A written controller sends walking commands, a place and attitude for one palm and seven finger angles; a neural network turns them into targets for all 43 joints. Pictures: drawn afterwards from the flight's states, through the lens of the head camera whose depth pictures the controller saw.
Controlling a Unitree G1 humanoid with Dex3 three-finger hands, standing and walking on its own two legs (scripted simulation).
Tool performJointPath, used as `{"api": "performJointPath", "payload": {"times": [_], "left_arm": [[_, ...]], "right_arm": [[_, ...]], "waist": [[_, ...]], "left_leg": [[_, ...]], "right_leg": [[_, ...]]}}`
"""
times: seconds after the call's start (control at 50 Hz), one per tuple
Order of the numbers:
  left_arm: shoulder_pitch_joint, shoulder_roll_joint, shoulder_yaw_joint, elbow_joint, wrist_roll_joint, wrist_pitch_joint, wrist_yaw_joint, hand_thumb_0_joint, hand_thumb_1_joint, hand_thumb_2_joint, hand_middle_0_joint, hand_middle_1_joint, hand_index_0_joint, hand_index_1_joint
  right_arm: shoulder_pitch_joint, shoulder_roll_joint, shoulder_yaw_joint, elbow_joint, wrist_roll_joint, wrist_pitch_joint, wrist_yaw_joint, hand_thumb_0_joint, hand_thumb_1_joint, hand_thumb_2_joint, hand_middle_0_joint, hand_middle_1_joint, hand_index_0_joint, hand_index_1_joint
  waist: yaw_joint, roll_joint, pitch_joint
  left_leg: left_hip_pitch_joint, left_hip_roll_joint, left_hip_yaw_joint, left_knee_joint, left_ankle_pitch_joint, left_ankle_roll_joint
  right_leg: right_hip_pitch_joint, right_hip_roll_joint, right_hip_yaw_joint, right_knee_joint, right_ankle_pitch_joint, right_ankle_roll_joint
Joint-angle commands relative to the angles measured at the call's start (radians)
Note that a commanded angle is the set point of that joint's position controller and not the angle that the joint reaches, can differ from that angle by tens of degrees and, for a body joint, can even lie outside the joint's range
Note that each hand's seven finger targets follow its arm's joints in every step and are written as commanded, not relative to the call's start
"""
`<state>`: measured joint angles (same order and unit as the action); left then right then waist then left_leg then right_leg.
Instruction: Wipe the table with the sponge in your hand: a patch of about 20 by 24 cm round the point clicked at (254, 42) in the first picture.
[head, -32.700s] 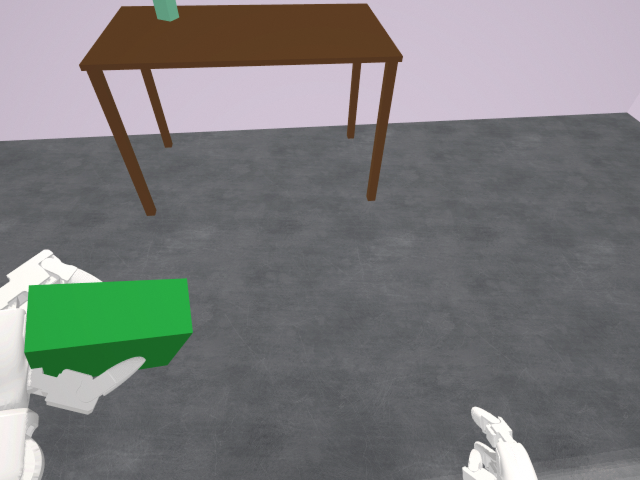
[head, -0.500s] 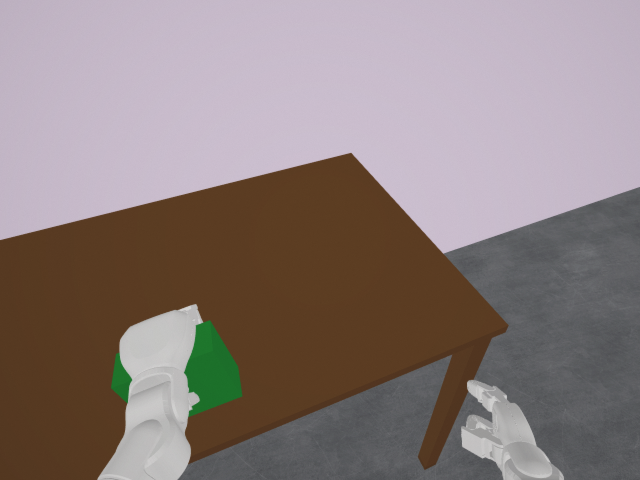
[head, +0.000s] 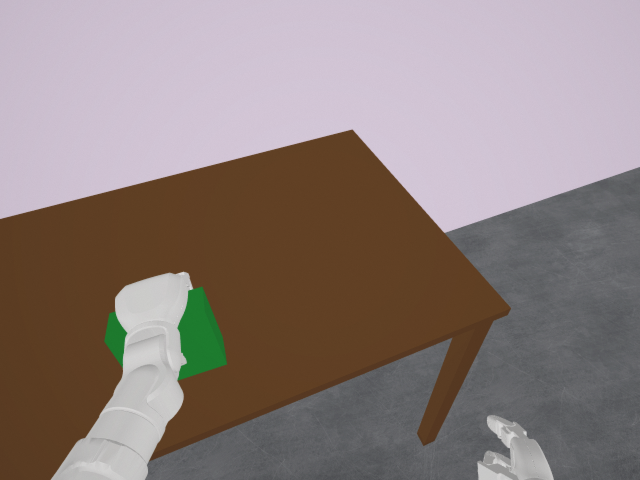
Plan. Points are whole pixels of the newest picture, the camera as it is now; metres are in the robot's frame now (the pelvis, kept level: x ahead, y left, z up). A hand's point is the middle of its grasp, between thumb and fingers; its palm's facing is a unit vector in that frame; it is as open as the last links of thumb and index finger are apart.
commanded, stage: wipe forward along the middle lane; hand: left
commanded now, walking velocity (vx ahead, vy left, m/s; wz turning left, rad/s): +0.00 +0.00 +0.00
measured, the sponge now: (175, 348) +0.30 +0.26 -0.03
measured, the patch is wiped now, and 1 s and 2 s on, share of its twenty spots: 1.00 1.00 1.00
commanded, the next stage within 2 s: slide back across to the first lane in 1.12 s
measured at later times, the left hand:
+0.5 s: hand (162, 296) +0.36 +0.28 +0.02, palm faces -0.13 -0.02 -0.99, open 9.7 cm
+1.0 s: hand (153, 272) +0.40 +0.32 +0.01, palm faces -0.13 -0.03 -0.99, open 9.7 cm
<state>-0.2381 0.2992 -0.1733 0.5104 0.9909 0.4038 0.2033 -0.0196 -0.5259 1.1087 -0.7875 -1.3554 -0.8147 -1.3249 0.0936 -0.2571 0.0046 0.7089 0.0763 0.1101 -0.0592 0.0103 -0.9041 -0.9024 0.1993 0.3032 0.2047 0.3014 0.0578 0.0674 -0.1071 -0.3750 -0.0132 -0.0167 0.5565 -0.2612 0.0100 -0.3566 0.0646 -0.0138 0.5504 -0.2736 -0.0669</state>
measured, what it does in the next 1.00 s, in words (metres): stands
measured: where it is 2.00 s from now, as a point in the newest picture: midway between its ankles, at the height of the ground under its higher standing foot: outside the picture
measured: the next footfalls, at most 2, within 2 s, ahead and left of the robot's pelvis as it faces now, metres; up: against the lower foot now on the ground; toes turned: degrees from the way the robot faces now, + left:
none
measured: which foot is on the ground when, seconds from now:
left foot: down 0.00-1.00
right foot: down 0.00-1.00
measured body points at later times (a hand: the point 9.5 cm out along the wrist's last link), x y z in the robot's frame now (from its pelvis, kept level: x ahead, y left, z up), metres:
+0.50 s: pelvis -0.02 -0.01 -0.01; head +0.01 -0.04 +0.44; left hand +0.36 +0.28 +0.07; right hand +0.11 -0.27 -0.14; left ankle +0.01 +0.12 -0.73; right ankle +0.00 -0.08 -0.73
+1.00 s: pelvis -0.01 +0.01 -0.01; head +0.04 +0.00 +0.43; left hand +0.40 +0.31 +0.07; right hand +0.08 -0.26 -0.14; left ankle +0.01 +0.12 -0.73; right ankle +0.00 -0.08 -0.73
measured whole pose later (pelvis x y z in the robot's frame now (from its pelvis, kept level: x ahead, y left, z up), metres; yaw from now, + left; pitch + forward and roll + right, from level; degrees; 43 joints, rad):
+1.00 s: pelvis -0.01 +0.01 -0.01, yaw -1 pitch +14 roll -2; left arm -0.66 0.51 0.01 1.04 1.02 0.18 0.24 0.01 -0.56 1.14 -0.80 -1.35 -0.83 -1.34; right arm 0.24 -0.27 -0.01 0.72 0.08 0.10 -0.04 0.01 -0.90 -0.90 0.20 0.30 0.20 0.30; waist -0.05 0.05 -0.15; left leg -0.64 0.01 -0.02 0.70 -0.30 0.02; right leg -0.60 0.09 -0.02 0.63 -0.27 -0.06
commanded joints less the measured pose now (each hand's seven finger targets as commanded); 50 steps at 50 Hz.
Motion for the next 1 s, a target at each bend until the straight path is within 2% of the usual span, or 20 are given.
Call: {"api": "performJointPath", "payload": {"times": [0.0, 0.02, 0.08, 0.16, 0.18, 0.2, 0.26, 0.28, 0.32, 0.38, 0.44, 0.5, 0.62, 0.68, 0.72, 0.8, 0.84, 0.88, 0.9, 0.98], "left_arm": [[-0.268, 0.224, 0.1, 0.062, 0.032, -0.016, 0.038, 0.0, 0.1, 1.3, -1.2, -1.6, -1.2, -1.6], [-0.273, 0.213, 0.091, 0.077, 0.029, -0.024, 0.039, 0.0, 0.1, 1.3, -1.2, -1.6, -1.2, -1.6], [-0.295, 0.292, 0.158, 0.113, 0.024, -0.048, 0.042, 0.0, 0.1, 1.3, -1.2, -1.6, -1.2, -1.6], [-0.35, 0.274, 0.126, 0.159, 0.026, -0.072, 0.049, 0.0, 0.1, 1.3, -1.2, -1.6, -1.2, -1.6], [-0.373, 0.324, 0.167, 0.164, 0.019, -0.079, 0.051, 0.0, 0.1, 1.3, -1.2, -1.6, -1.2, -1.6], [-0.413, 0.32, 0.147, 0.18, 0.025, -0.088, 0.052, 0.0, 0.1, 1.3, -1.2, -1.6, -1.2, -1.6], [-0.42, 0.338, 0.16, 0.227, 0.027, -0.109, 0.056, 0.0, 0.1, 1.3, -1.2, -1.6, -1.2, -1.6], [-0.445, 0.378, 0.195, 0.232, 0.027, -0.118, 0.058, 0.0, 0.1, 1.3, -1.2, -1.6, -1.2, -1.6], [-0.455, 0.349, 0.163, 0.273, 0.033, -0.13, 0.06, 0.0, 0.1, 1.3, -1.2, -1.6, -1.2, -1.6], [-0.496, 0.388, 0.192, 0.284, 0.028, -0.146, 0.064, 0.0, 0.1, 1.3, -1.2, -1.6, -1.2, -1.6], [-0.524, 0.392, 0.179, 0.323, 0.03, -0.157, 0.072, 0.0, 0.1, 1.3, -1.2, -1.6, -1.2, -1.6], [-0.584, 0.457, 0.213, 0.358, 0.033, -0.167, 0.075, 0.0, 0.1, 1.3, -1.2, -1.6, -1.2, -1.6], [-0.615, 0.47, 0.206, 0.417, 0.057, -0.184, 0.072, 0.0, 0.1, 1.3, -1.2, -1.6, -1.2, -1.6], [-0.608, 0.487, 0.235, 0.426, 0.056, -0.193, 0.071, 0.0, 0.1, 1.3, -1.2, -1.6, -1.2, -1.6], [-0.592, 0.454, 0.209, 0.435, 0.058, -0.196, 0.074, 0.0, 0.1, 1.3, -1.2, -1.6, -1.2, -1.6], [-0.629, 0.505, 0.239, 0.45, 0.054, -0.198, 0.079, 0.0, 0.1, 1.3, -1.2, -1.6, -1.2, -1.6], [-0.634, 0.481, 0.217, 0.462, 0.061, -0.195, 0.079, 0.0, 0.1, 1.3, -1.2, -1.6, -1.2, -1.6], [-0.634, 0.5, 0.244, 0.46, 0.056, -0.199, 0.08, 0.0, 0.1, 1.3, -1.2, -1.6, -1.2, -1.6], [-0.641, 0.503, 0.235, 0.48, 0.066, -0.197, 0.082, 0.0, 0.1, 1.3, -1.2, -1.6, -1.2, -1.6], [-0.693, 0.493, 0.225, 0.483, 0.07, -0.195, 0.082, 0.0, 0.1, 1.3, -1.2, -1.6, -1.2, -1.6]], "right_arm": [[-0.124, -0.126, -0.036, -0.147, 0.003, -0.04, -0.015, 0.0, -0.9, -0.9, 0.2, 0.3, 0.2, 0.3], [-0.113, -0.125, -0.036, -0.149, 0.004, -0.041, -0.015, 0.0, -0.9, -0.9, 0.2, 0.3, 0.2, 0.3], [-0.096, -0.134, -0.038, -0.147, 0.004, -0.038, -0.017, 0.0, -0.9, -0.9, 0.2, 0.3, 0.2, 0.3], [-0.067, -0.133, -0.04, -0.15, 0.006, -0.038, -0.016, 0.0, -0.9, -0.9, 0.2, 0.3, 0.2, 0.3], [-0.066, -0.136, -0.039, -0.148, 0.007, -0.039, -0.017, 0.0, -0.9, -0.9, 0.2, 0.3, 0.2, 0.3], [-0.048, -0.137, -0.04, -0.142, 0.006, -0.039, -0.019, 0.0, -0.9, -0.9, 0.2, 0.3, 0.2, 0.3], [-0.028, -0.138, -0.042, -0.14, 0.006, -0.04, -0.018, 0.0, -0.9, -0.9, 0.2, 0.3, 0.2, 0.3], [-0.024, -0.141, -0.043, -0.137, 0.005, -0.042, -0.019, 0.0, -0.9, -0.9, 0.2, 0.3, 0.2, 0.3], [-0.002, -0.139, -0.045, -0.133, 0.007, -0.044, -0.016, 0.0, -0.9, -0.9, 0.2, 0.3, 0.2, 0.3], [0.01, -0.143, -0.046, -0.133, 0.006, -0.046, -0.012, 0.0, -0.9, -0.9, 0.2, 0.3, 0.2, 0.3], [0.031, -0.145, -0.048, -0.125, 0.006, -0.048, -0.011, 0.0, -0.9, -0.9, 0.2, 0.3, 0.2, 0.3], [0.054, -0.154, -0.049, -0.112, 0.005, -0.049, -0.013, 0.0, -0.9, -0.9, 0.2, 0.3, 0.2, 0.3], [0.093, -0.156, -0.052, -0.103, 0.005, -0.05, -0.005, 0.0, -0.9, -0.9, 0.2, 0.3, 0.2, 0.3], [0.108, -0.158, -0.055, -0.1, 0.002, -0.048, 0.001, 0.0, -0.9, -0.9, 0.2, 0.3, 0.2, 0.3], [0.122, -0.157, -0.059, -0.101, 0.001, -0.047, 0.006, 0.0, -0.9, -0.9, 0.2, 0.3, 0.2, 0.3], [0.134, -0.166, -0.059, -0.092, 0.0, -0.044, 0.006, 0.0, -0.9, -0.9, 0.2, 0.3, 0.2, 0.3], [0.134, -0.165, -0.057, -0.093, 0.001, -0.043, 0.008, 0.0, -0.9, -0.9, 0.2, 0.3, 0.2, 0.3], [0.133, -0.164, -0.058, -0.093, 0.0, -0.044, 0.009, 0.0, -0.9, -0.9, 0.2, 0.3, 0.2, 0.3], [0.145, -0.167, -0.06, -0.088, -0.001, -0.041, 0.008, 0.0, -0.9, -0.9, 0.2, 0.3, 0.2, 0.3], [0.147, -0.165, -0.058, -0.087, 0.0, -0.04, 0.011, 0.0, -0.9, -0.9, 0.2, 0.3, 0.2, 0.3]], "waist": [[-0.029, -0.161, -0.103], [-0.032, -0.165, -0.112], [-0.027, -0.179, -0.141], [-0.048, -0.166, -0.13], [-0.041, -0.158, -0.135], [-0.06, -0.146, -0.13], [-0.058, -0.163, -0.153], [-0.055, -0.16, -0.164], [-0.066, -0.155, -0.147], [-0.063, -0.147, -0.184], [-0.081, -0.149, -0.174], [-0.094, -0.158, -0.186], [-0.102, -0.11, -0.22], [-0.091, -0.115, -0.27], [-0.097, -0.116, -0.271], [-0.105, -0.12, -0.26], [-0.111, -0.126, -0.235], [-0.098, -0.105, -0.255], [-0.109, -0.124, -0.254], [-0.116, -0.096, -0.246]], "left_leg": [[-0.031, -0.034, -0.006, -0.025, 0.01, 0.04], [-0.041, -0.032, -0.002, -0.019, 0.005, 0.04], [-0.078, -0.032, -0.009, -0.007, 0.006, 0.039], [-0.107, -0.028, 0.001, 0.01, -0.024, 0.043], [-0.117, -0.028, -0.006, 0.01, -0.031, 0.043], [-0.124, -0.027, 0.002, 0.018, -0.037, 0.045], [-0.15, -0.024, 0.004, 0.032, -0.044, 0.045], [-0.156, -0.023, -0.002, 0.032, -0.04, 0.046], [-0.173, -0.02, 0.002, 0.04, -0.051, 0.047], [-0.185, -0.017, -0.001, 0.044, -0.042, 0.046], [-0.213, -0.013, 0.006, 0.06, -0.062, 0.047], [-0.235, -0.009, 0.003, 0.07, -0.063, 0.049], [-0.243, -0.006, 0.005, 0.085, -0.037, 0.05], [-0.236, -0.005, 0.002, 0.088, 0.011, 0.051], [-0.229, -0.005, 0.011, 0.095, 0.025, 0.052], [-0.246, -0.005, 0.012, 0.096, 0.018, 0.053], [-0.245, -0.004, 0.009, 0.089, 0.009, 0.052], [-0.227, -0.004, 0.007, 0.083, 0.027, 0.052], [-0.227, -0.004, 0.008, 0.089, 0.027, 0.054], [-0.206, 0.001, -0.001, 0.078, 0.032, 0.053]], "right_leg": [[0.022, -0.034, 0.108, -0.115, 0.068, 0.008], [0.019, -0.037, 0.108, -0.113, 0.065, 0.011], [0.037, -0.037, 0.131, -0.104, 0.087, 0.011], [0.005, -0.046, 0.123, -0.105, 0.045, 0.021], [0.01, -0.043, 0.138, -0.109, 0.032, 0.018], [0.001, -0.048, 0.129, -0.103, 0.025, 0.023], [0.004, -0.052, 0.139, -0.103, 0.011, 0.026], [0.008, -0.048, 0.149, -0.101, 0.018, 0.022], [-0.009, -0.052, 0.138, -0.097, 0.002, 0.026], [0.005, -0.051, 0.147, -0.091, 0.028, 0.023], [-0.006, -0.061, 0.155, -0.096, -0.002, 0.029], [-0.002, -0.059, 0.16, -0.092, -0.006, 0.031], [-0.017, -0.056, 0.145, -0.068, 0.05, 0.028], [0.009, -0.05, 0.134, -0.046, 0.151, 0.024], [0.003, -0.048, 0.118, -0.038, 0.184, 0.028], [-0.001, -0.046, 0.115, -0.039, 0.177, 0.031], [-0.033, -0.042, 0.101, -0.041, 0.156, 0.03], [-0.032, -0.038, 0.094, -0.038, 0.166, 0.025], [-0.038, -0.036, 0.086, -0.033, 0.164, 0.029], [-0.086, -0.029, 0.066, -0.03, 0.141, 0.024]]}}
